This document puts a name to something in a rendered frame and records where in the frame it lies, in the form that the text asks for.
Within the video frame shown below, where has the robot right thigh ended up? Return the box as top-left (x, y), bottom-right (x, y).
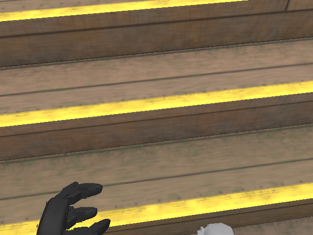
top-left (197, 222), bottom-right (234, 235)

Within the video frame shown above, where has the robot left hand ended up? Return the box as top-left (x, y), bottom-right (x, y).
top-left (36, 181), bottom-right (111, 235)

